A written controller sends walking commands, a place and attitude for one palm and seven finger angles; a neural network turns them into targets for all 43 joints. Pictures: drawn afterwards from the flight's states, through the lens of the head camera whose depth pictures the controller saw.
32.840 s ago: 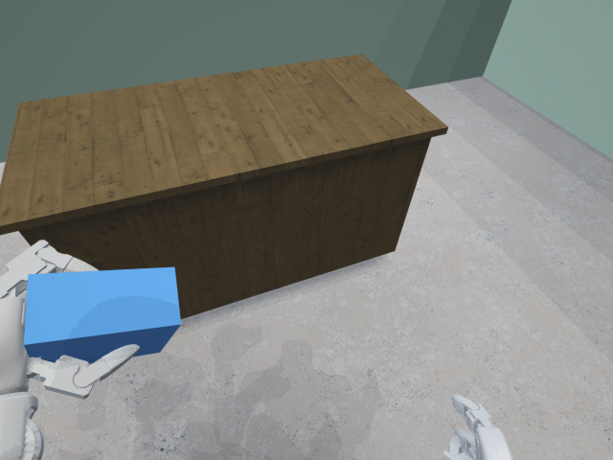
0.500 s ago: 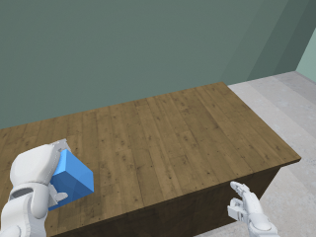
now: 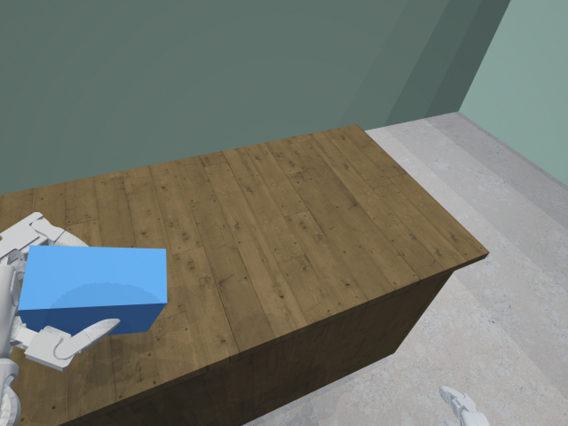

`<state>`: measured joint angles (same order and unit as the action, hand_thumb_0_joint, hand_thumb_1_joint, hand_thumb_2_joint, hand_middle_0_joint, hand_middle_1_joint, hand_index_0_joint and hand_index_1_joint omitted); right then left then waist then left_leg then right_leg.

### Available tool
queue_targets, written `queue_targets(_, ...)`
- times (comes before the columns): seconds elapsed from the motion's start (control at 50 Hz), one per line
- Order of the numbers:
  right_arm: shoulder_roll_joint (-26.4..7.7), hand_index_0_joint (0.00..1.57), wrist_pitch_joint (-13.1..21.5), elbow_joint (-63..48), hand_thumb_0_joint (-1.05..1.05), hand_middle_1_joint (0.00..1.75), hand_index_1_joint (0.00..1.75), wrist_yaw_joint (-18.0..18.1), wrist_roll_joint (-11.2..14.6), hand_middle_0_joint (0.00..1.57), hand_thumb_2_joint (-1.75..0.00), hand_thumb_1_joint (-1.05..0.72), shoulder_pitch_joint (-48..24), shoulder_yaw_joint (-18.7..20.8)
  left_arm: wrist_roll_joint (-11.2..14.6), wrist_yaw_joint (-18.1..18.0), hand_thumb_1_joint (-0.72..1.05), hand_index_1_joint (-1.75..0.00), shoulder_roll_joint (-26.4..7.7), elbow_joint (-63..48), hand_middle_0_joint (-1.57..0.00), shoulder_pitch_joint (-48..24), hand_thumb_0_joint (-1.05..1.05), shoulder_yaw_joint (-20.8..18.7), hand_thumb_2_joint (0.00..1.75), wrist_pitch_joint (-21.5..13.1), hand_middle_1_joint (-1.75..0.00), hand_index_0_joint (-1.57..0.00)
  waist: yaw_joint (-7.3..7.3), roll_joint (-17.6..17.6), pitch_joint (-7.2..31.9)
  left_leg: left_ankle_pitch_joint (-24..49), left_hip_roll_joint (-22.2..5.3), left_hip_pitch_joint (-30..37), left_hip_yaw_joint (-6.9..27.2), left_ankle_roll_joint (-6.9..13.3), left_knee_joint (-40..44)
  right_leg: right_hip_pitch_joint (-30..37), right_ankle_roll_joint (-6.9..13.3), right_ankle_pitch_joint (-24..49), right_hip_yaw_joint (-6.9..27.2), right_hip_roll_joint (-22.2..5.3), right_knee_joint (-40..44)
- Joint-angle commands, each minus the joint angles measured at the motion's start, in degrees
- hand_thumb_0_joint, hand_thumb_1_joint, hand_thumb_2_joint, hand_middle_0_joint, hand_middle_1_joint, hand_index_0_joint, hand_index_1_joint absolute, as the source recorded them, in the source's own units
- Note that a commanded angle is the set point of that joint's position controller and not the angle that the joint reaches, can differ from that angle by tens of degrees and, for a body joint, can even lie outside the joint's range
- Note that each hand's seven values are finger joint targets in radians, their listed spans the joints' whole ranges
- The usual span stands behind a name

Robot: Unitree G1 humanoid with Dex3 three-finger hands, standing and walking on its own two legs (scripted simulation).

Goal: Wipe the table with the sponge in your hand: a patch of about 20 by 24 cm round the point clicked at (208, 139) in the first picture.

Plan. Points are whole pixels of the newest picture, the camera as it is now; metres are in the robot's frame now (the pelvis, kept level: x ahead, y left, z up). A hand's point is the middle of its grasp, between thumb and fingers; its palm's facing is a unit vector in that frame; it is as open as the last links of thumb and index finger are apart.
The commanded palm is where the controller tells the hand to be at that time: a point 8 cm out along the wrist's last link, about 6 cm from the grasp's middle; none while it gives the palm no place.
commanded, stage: step back with the hand held close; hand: left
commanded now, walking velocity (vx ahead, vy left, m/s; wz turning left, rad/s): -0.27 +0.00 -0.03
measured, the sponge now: (117, 294) +0.22 +0.20 +0.14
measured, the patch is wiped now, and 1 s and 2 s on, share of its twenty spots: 1.00 1.00 1.00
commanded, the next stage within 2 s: stop stepping back and stand still in 1.30 s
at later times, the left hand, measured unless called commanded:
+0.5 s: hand (18, 343) +0.16 +0.26 +0.16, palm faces +0.40 -0.86 -0.32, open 9.9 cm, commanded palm +0.10 +0.30 +0.19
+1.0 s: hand out of the picture +0.08 +0.24 +0.17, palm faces +0.29 -0.89 -0.35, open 9.9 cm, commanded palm +0.04 +0.30 +0.19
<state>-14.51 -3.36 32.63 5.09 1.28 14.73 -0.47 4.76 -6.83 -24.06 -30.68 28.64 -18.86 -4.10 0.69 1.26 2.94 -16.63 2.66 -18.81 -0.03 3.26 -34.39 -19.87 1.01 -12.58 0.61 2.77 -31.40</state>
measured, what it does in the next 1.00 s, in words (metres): walks backwards: right foot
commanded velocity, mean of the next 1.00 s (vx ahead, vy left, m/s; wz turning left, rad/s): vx -0.35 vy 0.00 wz -0.03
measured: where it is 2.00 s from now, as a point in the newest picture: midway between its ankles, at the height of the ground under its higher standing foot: outside the picture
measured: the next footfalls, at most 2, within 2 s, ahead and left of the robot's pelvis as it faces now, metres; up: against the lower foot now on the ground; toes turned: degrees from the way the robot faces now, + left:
right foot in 0.70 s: -0.07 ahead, -0.12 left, +0.00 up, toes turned +4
right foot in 1.46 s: -0.31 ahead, -0.07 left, +0.00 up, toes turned -3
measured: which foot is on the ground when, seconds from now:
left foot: down 0.00-1.00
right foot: down 0.00-0.54, up 0.56-0.68, down 0.70-1.00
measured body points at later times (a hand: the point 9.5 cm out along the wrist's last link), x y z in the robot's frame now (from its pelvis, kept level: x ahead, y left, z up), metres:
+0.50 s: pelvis -0.05 +0.02 -0.01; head -0.06 +0.05 +0.44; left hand +0.13 +0.30 +0.18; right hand +0.14 -0.22 -0.07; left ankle +0.01 +0.08 -0.73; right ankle +0.04 -0.11 -0.73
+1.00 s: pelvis -0.12 +0.02 -0.01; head -0.13 +0.06 +0.44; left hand +0.06 +0.29 +0.19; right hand +0.05 -0.23 -0.06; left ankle -0.03 +0.09 -0.72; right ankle -0.11 -0.12 -0.73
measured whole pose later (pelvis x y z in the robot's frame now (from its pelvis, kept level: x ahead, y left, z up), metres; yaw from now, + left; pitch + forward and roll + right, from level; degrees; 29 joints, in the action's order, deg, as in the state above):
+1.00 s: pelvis -0.12 +0.02 -0.01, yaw -1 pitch +1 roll -5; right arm -11.6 0.3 33.5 4.0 0.3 10.8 0.5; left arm 2.5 -6.6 -24.6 -35.2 30.2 -18.1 -10.7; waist 1.2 0.5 3.8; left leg -16.3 -0.2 -30.5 2.2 -0.6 -44.2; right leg -18.1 -0.2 -15.8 2.2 5.8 -32.5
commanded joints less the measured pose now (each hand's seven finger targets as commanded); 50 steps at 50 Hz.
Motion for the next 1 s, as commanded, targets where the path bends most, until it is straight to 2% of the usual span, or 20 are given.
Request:
queue_targets(0.0,-7.6,0.2,5.13,-11.57,0.0,0.3,0.3,0.35,-0.13,0.2,-0.9,-0.9,-10.6,2.61,-0.85,-1.75,0.1,-1.6,-8.04,-13.13,-1.2,-4.13,0.0,-5.99,1.3,-5.15,-1.6,-1.2,-1.28,-4.41,4.8,-2.06,-9.97,-7.1,12.79,0.92,8.56,5.19,0.98,3.5,6.91,-6.68,1.63)
queue_targets(0.1,-8.35,0.2,6.34,-11.33,0.0,0.3,0.3,0.49,-0.65,0.2,-0.9,-0.9,-9.8,3.1,-2.66,-2.2,0.1,-1.6,-7.77,-12.82,-1.2,-4.53,0.0,-7.26,1.3,-6.86,-1.6,-1.2,-1.06,-6.42,2.94,-18.88,-11.2,-18.44,15.58,2.92,13.44,10.88,0.12,1.08,5.77,-4.21,-2.68)
queue_targets(0.2,-8.16,0.2,7.41,-10.87,0.0,0.3,0.3,0.42,-1.18,0.2,-0.9,-0.9,-8.91,3.39,-3.87,-1.68,0.1,-1.6,-6.85,-11.98,-1.2,-7.45,0.0,-7.45,1.3,-8.11,-1.6,-1.2,-0.96,-7.6,2.2,-21.66,-13.19,-23.14,17.43,4.06,15.92,13.9,-0.93,2.75,4.34,-2.01,-7.84)
queue_targets(0.28,-7.54,0.2,7.53,-10.3,0.0,0.3,0.3,0.21,-1.14,0.2,-0.9,-0.9,-8.46,3.32,-3.89,-1.3,0.1,-1.6,-5.64,-10.49,-1.2,-9.36,0.0,-6.01,1.3,-8.09,-1.6,-1.2,-0.56,-3.74,2.02,-19.93,-11.05,-21.33,14.6,3.07,10.92,10.98,0.17,4.41,7.29,-4.33,-4.49)
queue_targets(0.32,-7.12,0.2,7.23,-10.29,0.0,0.3,0.3,0.03,-1.15,0.2,-0.9,-0.9,-8.38,3.23,-3.57,-1.35,0.1,-1.6,-5.92,-10.48,-1.2,-10.19,0.0,-5.46,1.3,-7.93,-1.6,-1.2,-0.28,0.89,1.51,-18.93,-8.44,-17.86,12.07,1.89,5.43,5.21,1.75,0.97,11.89,-7.67,1.37)
queue_targets(0.36,-6.53,0.2,7.04,-9.7,0.0,0.3,0.3,-0.26,-1.26,0.2,-0.9,-0.9,-8.36,3.03,-3.21,-1.68,0.1,-1.6,-6.14,-12.5,-1.2,-10.77,0.0,-4.86,1.3,-8.11,-1.6,-1.2,0.34,-0.08,2.4,-15.21,-7.66,-11.81,11.22,0.57,2.47,-0.56,3.42,-2.31,14.33,-10.64,5.03)
queue_targets(0.42,-6.28,0.2,6.65,-9.7,0.0,0.3,0.3,-0.49,-1.48,0.2,-0.9,-0.9,-9.3,2.75,-3.21,-2.47,0.1,-1.6,-7.21,-13.81,-1.2,-8.85,0.0,-5.84,1.3,-8.36,-1.6,-1.2,0.22,-0.84,2.97,-14.22,-7.79,-10.89,11.45,0.41,2.76,-2.08,3.45,-3.63,13.39,-10.49,5.84)
queue_targets(0.46,-6.51,0.2,6.59,-9.78,0.0,0.3,0.3,-0.36,-1.53,0.2,-0.9,-0.9,-9.63,3.01,-3.64,-2.77,0.1,-1.6,-7.71,-15.72,-1.2,-8.43,0.0,-7.01,1.3,-8.89,-1.6,-1.2,0.22,-4.96,4.46,-15.49,-9.61,-12.97,13.27,1.12,7.12,1.57,2.3,-1.6,10.26,-8.07,1.63)
queue_targets(0.52,-7.4,0.2,7.35,-10.42,0.0,0.3,0.3,-0.13,-1.93,0.2,-0.9,-0.9,-10.34,3.52,-4.92,-2.67,0.1,-1.6,-7.4,-15.75,-1.2,-7.64,0.0,-8.84,1.3,-9.57,-1.6,-1.2,-0.47,-12.38,5.32,-23.87,-15.54,-24.75,19.46,4.41,17.95,13.82,-1.16,1.53,3.58,-0.81,-12.32)
queue_targets(0.54,-7.26,0.2,7.75,-10.29,0.0,0.3,0.3,-0.16,-2.33,0.2,-0.9,-0.9,-10.45,3.66,-5.15,-2.46,0.1,-1.6,-7.91,-16.42,-1.2,-8.66,0.0,-9.22,1.3,-9.63,-1.6,-1.2,-0.35,-14.66,5.05,-20.36,-17.13,-24.7,21.51,4.84,20.72,14.25,-1.82,-0.01,3.07,0.49,-16.44)
queue_targets(0.58,-6.2,0.2,8.33,-9.64,0.0,0.3,0.3,-0.46,-2.57,0.2,-0.9,-0.9,-9.46,4.08,-4.95,-1.97,0.1,-1.6,-7.14,-15.12,-1.2,-7.93,0.0,-9.14,1.3,-9.5,-1.6,-1.2,-0.92,-9.86,4.82,-9.66,-18.61,-18.24,20.21,5.24,18.33,9.63,-2.18,-5.96,3.31,0.98,-17.82)
queue_targets(0.62,-5.7,0.2,9.01,-7.89,0.0,0.3,0.3,-0.84,-2.53,0.2,-0.9,-0.9,-8.34,3.53,-4.42,-1.46,0.1,-1.6,-4.71,-13.0,-1.2,-7.3,0.0,-7.0,1.3,-9.53,-1.6,-1.2,-0.89,-8.6,3.92,1.26,-17.96,-9.72,18.04,4.53,15.19,4.82,-1.85,-8.6,3.16,1.09,-9.84)
queue_targets(0.66,-5.08,0.2,9.86,-6.34,0.0,0.3,0.3,-0.95,-2.56,0.2,-0.9,-0.9,-8.59,2.58,-3.54,-1.12,0.1,-1.6,-3.49,-12.33,-1.2,-7.71,0.0,-4.7,1.3,-9.76,-1.6,-1.2,-0.97,-9.24,5.42,19.17,-17.08,1.92,17.13,3.07,11.52,0.26,-1.16,-7.12,3.93,0.22,-0.08)
queue_targets(0.7,-5.24,0.2,10.13,-4.92,0.0,0.3,0.3,-1.24,-1.96,0.2,-0.9,-0.9,-9.46,2.22,-3.23,-0.87,0.1,-1.6,-3.39,-12.43,-1.2,-8.39,0.0,-3.24,1.3,-10.17,-1.6,-1.2,-1.67,-8.3,10.01,35.81,-15.72,11.9,14.05,1.03,5.55,0.12,-0.57,3.19,5.15,-1.43,9.77)
queue_targets(0.74,-5.01,0.2,9.42,-4.94,0.0,0.3,0.3,-1.39,-1.12,0.2,-0.9,-0.9,-10.42,2.72,-3.47,-0.71,0.1,-1.6,-4.95,-14.42,-1.2,-9.03,0.0,-3.35,1.3,-10.21,-1.6,-1.2,-1.68,-4.96,15.6,39.87,-13.14,14.88,9.04,-0.93,0.81,3.48,0.17,16.88,6.46,-4.19,9.75)
queue_targets(0.76,-4.96,0.2,8.78,-5.9,0.0,0.3,0.3,-1.25,-0.52,0.2,-0.9,-0.9,-10.52,3.4,-3.13,-0.62,0.1,-1.6,-4.57,-13.78,-1.2,-7.38,0.0,-3.36,1.3,-9.63,-1.6,-1.2,-1.52,-1.74,16.41,37.51,-12.07,14.63,7.06,-1.41,-1.09,3.13,0.64,18.95,6.73,-5.42,8.15)
queue_targets(0.84,-5.03,0.2,7.21,-8.01,0.0,0.3,0.3,-0.97,-0.55,0.2,-0.9,-0.9,-10.88,3.99,-1.79,-1.18,0.1,-1.6,-10.11,-16.07,-1.2,-0.99,0.0,-9.48,1.3,-9.52,-1.6,-1.2,-0.96,-1.18,14.76,16.13,-8.4,6.08,5.28,-2.98,-4.3,1.0,4.12,21.71,10.32,-10.82,6.93)
queue_targets(0.92,-3.8,0.2,6.64,-8.67,0.0,0.3,0.3,-0.42,-0.72,0.2,-0.9,-0.9,-10.31,3.76,-1.43,-2.16,0.1,-1.6,-9.85,-15.08,-1.2,-1.95,0.0,-8.92,1.3,-9.88,-1.6,-1.2,0.3,5.07,6.06,-2.98,-3.34,2.55,3.78,-4.96,-18.03,-12.83,8.66,11.84,16.03,-18.66,13.64)
queue_targets(0.94,-3.97,0.2,6.53,-8.38,0.0,0.3,0.3,-0.43,-1.05,0.2,-0.9,-0.9,-10.46,3.56,-1.56,-2.17,0.1,-1.6,-9.89,-14.46,-1.2,-3.13,0.0,-9.15,1.3,-9.38,-1.6,-1.2,0.56,5.08,5.11,-2.99,-3.54,1.37,4.49,-5.0,-18.24,-12.61,8.82,15.57,14.6,-18.36,12.58)
queue_targets(0.98,-4.16,0.2,6.31,-8.62,0.0,0.3,0.3,-0.4,-0.91,0.2,-0.9,-0.9,-10.31,2.77,-1.67,-1.75,0.1,-1.6,-8.76,-11.31,-1.2,-5.97,0.0,-7.5,1.3,-8.86,-1.6,-1.2,1.11,4.04,2.31,0.16,-5.58,-1.62,5.51,-3.85,-6.25,-9.74,5.54,18.4,10.36,-14.79,7.28)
